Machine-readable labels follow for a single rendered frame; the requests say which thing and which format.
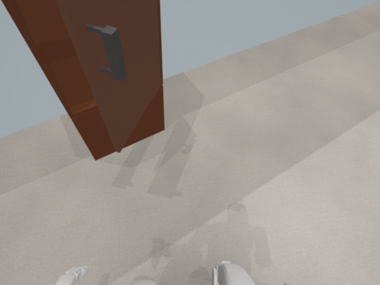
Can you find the robot left hand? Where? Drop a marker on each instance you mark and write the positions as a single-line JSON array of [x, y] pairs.
[[72, 275]]

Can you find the robot right thigh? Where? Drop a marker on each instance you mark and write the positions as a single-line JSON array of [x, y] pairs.
[[230, 274]]

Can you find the handle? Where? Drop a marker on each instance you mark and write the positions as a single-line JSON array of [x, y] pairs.
[[112, 45]]

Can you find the cupboard door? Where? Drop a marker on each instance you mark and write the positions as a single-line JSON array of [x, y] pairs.
[[121, 103]]

